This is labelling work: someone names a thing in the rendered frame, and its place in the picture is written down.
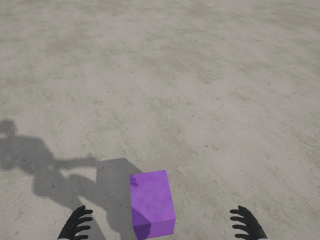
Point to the robot left hand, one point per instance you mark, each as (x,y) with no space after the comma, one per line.
(70,229)

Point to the carton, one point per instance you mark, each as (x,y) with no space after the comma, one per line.
(153,213)

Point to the robot right hand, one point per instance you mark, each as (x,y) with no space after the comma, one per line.
(253,228)

